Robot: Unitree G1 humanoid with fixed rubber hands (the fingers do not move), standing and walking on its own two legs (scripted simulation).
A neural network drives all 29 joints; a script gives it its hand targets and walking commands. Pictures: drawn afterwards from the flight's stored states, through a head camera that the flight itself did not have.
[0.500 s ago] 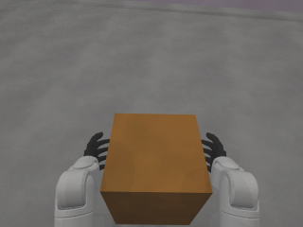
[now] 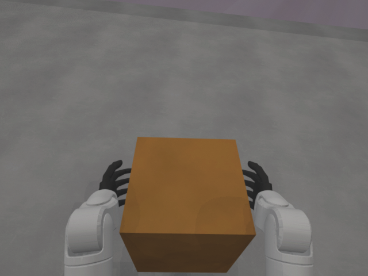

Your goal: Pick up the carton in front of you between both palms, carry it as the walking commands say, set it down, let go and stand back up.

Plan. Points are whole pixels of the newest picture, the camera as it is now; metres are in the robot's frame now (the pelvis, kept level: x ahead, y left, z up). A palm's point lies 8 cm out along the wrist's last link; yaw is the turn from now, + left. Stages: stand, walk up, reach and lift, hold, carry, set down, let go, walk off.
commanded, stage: carry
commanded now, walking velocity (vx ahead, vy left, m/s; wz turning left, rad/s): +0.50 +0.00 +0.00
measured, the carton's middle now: (184, 208) +0.28 +0.00 -0.01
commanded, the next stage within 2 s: none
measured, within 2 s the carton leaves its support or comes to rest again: neither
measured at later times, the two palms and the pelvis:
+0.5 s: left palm (141, 88) +0.59 +0.12 +0.07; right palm (242, 89) +0.61 -0.18 +0.06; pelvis +0.34 -0.05 +0.00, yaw +4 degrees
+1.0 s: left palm (137, 39) +0.90 +0.17 +0.06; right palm (216, 39) +0.91 -0.13 +0.07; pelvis +0.63 +0.01 +0.00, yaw +1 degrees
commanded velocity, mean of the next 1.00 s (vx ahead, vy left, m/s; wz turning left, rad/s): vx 0.32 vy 0.00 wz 0.00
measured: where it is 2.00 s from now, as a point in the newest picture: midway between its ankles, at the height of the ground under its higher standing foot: (177, 189)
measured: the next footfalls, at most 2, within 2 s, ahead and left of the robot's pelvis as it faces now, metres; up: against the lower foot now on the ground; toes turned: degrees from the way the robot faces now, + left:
right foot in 0.32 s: +0.40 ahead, -0.12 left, +0.00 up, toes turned -9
left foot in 0.80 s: +0.72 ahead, +0.10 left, +0.00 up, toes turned +9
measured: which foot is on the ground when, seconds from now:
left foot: down 0.00-0.34, up 0.36-0.78, down 0.80-1.00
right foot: up 0.00-0.30, down 0.32-0.82, up 0.84-1.00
